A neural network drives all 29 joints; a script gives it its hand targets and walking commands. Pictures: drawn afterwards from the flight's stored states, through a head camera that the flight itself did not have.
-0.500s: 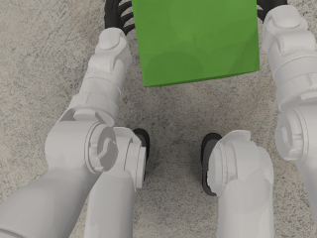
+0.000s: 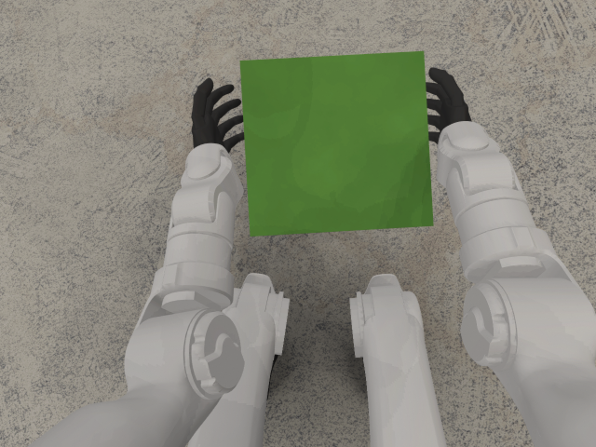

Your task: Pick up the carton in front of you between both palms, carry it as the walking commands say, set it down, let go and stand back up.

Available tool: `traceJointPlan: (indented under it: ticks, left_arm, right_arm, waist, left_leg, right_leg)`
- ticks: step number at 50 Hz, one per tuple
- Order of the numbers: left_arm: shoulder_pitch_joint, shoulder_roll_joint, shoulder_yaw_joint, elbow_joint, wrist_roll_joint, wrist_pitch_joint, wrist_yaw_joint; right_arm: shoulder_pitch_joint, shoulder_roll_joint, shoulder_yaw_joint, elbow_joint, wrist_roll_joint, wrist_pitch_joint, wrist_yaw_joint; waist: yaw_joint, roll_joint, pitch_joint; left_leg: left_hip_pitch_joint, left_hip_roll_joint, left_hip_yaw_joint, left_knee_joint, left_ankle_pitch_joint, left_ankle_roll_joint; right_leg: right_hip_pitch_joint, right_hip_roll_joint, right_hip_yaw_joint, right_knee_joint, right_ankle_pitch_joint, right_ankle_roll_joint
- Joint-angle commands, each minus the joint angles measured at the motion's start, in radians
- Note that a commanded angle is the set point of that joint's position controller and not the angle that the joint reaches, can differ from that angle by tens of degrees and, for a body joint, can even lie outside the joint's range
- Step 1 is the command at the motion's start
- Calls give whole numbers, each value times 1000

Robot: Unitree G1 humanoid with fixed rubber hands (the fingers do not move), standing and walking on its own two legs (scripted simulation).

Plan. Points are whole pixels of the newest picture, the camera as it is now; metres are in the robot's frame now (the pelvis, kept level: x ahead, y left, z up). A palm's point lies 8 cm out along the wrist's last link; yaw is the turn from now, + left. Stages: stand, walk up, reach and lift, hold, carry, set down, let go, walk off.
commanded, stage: reach and lift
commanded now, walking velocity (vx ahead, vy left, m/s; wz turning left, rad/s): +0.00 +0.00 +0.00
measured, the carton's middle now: (327, 162) +0.49 -0.02 -0.16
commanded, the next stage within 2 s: none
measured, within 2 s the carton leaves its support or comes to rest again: neither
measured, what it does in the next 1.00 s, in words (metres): rises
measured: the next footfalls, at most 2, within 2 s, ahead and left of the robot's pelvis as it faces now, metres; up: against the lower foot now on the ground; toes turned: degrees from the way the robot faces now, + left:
none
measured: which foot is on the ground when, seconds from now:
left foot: down 0.00-1.00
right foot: down 0.00-1.00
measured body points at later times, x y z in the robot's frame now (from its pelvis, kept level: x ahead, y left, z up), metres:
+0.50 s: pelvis +0.03 +0.00 +0.12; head +0.23 -0.02 +0.52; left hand +0.48 +0.13 +0.08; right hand +0.48 -0.17 +0.05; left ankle +0.12 +0.14 -0.40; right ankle +0.12 -0.12 -0.40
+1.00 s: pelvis +0.09 +0.01 +0.27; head +0.18 +0.00 +0.71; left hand +0.45 +0.14 +0.24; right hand +0.43 -0.16 +0.22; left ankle +0.12 +0.14 -0.40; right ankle +0.12 -0.12 -0.40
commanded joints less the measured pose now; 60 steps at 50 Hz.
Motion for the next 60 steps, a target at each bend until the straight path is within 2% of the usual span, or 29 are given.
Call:
traceJointPlan:
  ticks: [1,2,3,6,7,10,14,15,17,18,21,23,24,29,30,31,32,36,37,39,42,44,46,47,49,50,53,55,60]
  left_arm:
    - [-628,-940,-440,135,-21,62,-285]
    - [-664,-976,-467,122,-44,60,-288]
    - [-610,-939,-416,160,-3,62,-295]
    - [-594,-980,-464,117,-29,55,-295]
    - [-618,-982,-477,87,-51,48,-297]
    - [-561,-994,-519,88,-46,69,-313]
    - [-504,-1042,-596,35,-67,69,-321]
    - [-488,-1027,-618,43,-81,74,-322]
    - [-490,-1071,-670,-23,-114,74,-329]
    - [-483,-1067,-702,-40,-127,73,-330]
    - [-388,-1105,-720,-16,-106,87,-331]
    - [-372,-1055,-714,-9,-98,87,-336]
    - [-341,-1066,-700,11,-96,88,-339]
    - [-221,-1113,-715,38,-70,90,-345]
    - [-236,-1108,-708,42,-84,85,-348]
    - [-227,-1089,-709,30,-67,82,-349]
    - [-207,-1095,-702,44,-62,82,-349]
    - [-109,-1104,-698,37,-47,72,-358]
    - [-110,-1134,-698,49,-48,77,-363]
    - [-63,-1104,-693,50,-26,75,-361]
    - [0,-1124,-725,27,-35,70,-368]
    - [58,-1114,-728,29,-14,67,-374]
    - [119,-1149,-746,27,-23,74,-380]
    - [127,-1102,-704,54,5,78,-379]
    - [187,-1104,-746,32,7,71,-375]
    - [162,-1104,-747,20,-14,68,-382]
    - [251,-1128,-764,20,-9,86,-384]
    - [273,-1137,-790,-29,-17,98,-388]
    - [334,-1110,-798,-29,-25,144,-409]
  right_arm:
    - [-574,1077,219,-142,52,-67,274]
    - [-591,1058,209,-160,40,-69,282]
    - [-574,1058,176,-124,36,-70,287]
    - [-610,1089,224,-218,71,-85,293]
    - [-567,1097,228,-206,40,-76,285]
    - [-573,1134,245,-280,75,-72,285]
    - [-533,1192,323,-331,76,-60,279]
    - [-525,1188,350,-344,123,-66,283]
    - [-437,1186,345,-351,77,-60,282]
    - [-475,1221,382,-396,135,-65,282]
    - [-397,1239,411,-440,135,-61,279]
    - [-433,1274,443,-427,149,-56,280]
    - [-406,1255,439,-408,139,-53,275]
    - [-292,1270,417,-410,116,-60,282]
    - [-287,1248,399,-400,95,-63,276]
    - [-246,1267,399,-369,110,-58,277]
    - [-251,1283,411,-400,103,-65,282]
    - [-206,1285,406,-436,86,-80,272]
    - [-155,1252,380,-400,67,-71,273]
    - [-120,1300,393,-389,75,-76,278]
    - [-27,1336,427,-412,71,-79,275]
    - [29,1336,436,-412,68,-81,273]
    - [77,1282,427,-453,45,-84,275]
    - [67,1271,419,-422,53,-80,277]
    - [89,1329,477,-474,83,-83,275]
    - [91,1289,462,-471,48,-81,272]
    - [116,1300,503,-511,75,-73,278]
    - [221,1300,505,-516,77,-48,284]
    - [232,1321,547,-562,97,-3,277]
  waist:
    - [-18,-130,-899]
    - [-52,-93,-913]
    - [3,-96,-911]
    - [3,-98,-1024]
    - [-47,-142,-1058]
    - [1,-111,-1084]
    - [-30,-136,-1175]
    - [7,-117,-1147]
    - [-60,-101,-1154]
    - [-9,-98,-1175]
    - [-20,-36,-1118]
    - [18,-114,-1092]
    - [-16,-136,-1083]
    - [2,-71,-987]
    - [-43,-86,-949]
    - [15,-54,-932]
    - [-20,-77,-918]
    - [1,-80,-859]
    - [-46,-64,-836]
    - [10,-70,-817]
    - [-18,-93,-799]
    - [15,-58,-786]
    - [-68,-53,-743]
    - [12,-46,-699]
    - [17,-59,-718]
    - [-43,-77,-715]
    - [12,-44,-669]
    - [-22,-21,-647]
    - [14,-61,-503]
  left_leg:
    - [387,-78,176,-227,21,70]
    - [440,-82,170,-266,51,69]
    - [461,-83,179,-280,52,69]
    - [525,-89,170,-323,122,62]
    - [516,-91,170,-327,119,57]
    - [585,-82,164,-388,143,61]
    - [637,-85,164,-422,168,58]
    - [682,-78,154,-440,217,57]
    - [711,-85,145,-465,191,45]
    - [758,-76,148,-470,247,53]
    - [769,-73,144,-532,211,47]
    - [811,-73,128,-555,210,64]
    - [793,-70,127,-558,208,63]
    - [923,-64,107,-675,215,62]
    - [896,-63,93,-689,200,62]
    - [944,-59,95,-729,216,59]
    - [960,-59,95,-729,206,64]
    - [1069,-55,67,-823,260,71]
    - [1089,-48,62,-845,255,66]
    - [1133,-45,66,-880,230,69]
    - [1249,-30,33,-947,321,81]
    - [1268,-38,50,-984,400,75]
    - [1352,-36,26,-1035,415,72]
    - [1345,-26,28,-1058,397,77]
    - [1420,-25,26,-1094,456,86]
    - [1416,-22,17,-1115,460,82]
    - [1552,-7,4,-1186,486,85]
    - [1636,-3,-12,-1229,565,77]
    - [1735,10,-17,-1347,563,91]
  right_leg:
    - [583,39,-155,-289,-28,-33]
    - [579,41,-167,-309,20,-43]
    - [606,37,-157,-327,5,-40]
    - [695,43,-165,-342,107,-39]
    - [763,49,-162,-376,114,-35]
    - [818,48,-160,-410,144,-26]
    - [923,58,-158,-458,184,-15]
    - [939,53,-157,-462,221,-17]
    - [969,57,-157,-497,213,-28]
    - [987,57,-145,-499,252,-21]
    - [1042,55,-133,-542,232,-25]
    - [1060,56,-129,-579,212,-11]
    - [1083,56,-134,-591,223,-8]
    - [1152,51,-101,-694,230,-18]
    - [1184,53,-104,-716,223,-26]
    - [1190,53,-98,-728,245,-26]
    - [1211,50,-89,-758,231,-21]
    - [1280,41,-81,-824,269,-23]
    - [1312,40,-76,-870,265,-31]
    - [1340,35,-66,-898,229,-32]
    - [1411,37,-62,-956,316,-24]
    - [1486,27,-32,-1009,414,-28]
    - [1516,24,-39,-1059,412,-30]
    - [1515,19,-27,-1074,397,-33]
    - [1581,19,-21,-1113,458,-24]
    - [1627,22,-27,-1133,468,-27]
    - [1672,14,-20,-1194,446,-30]
    - [1764,8,-4,-1251,534,-42]
    - [1876,-3,7,-1360,532,-28]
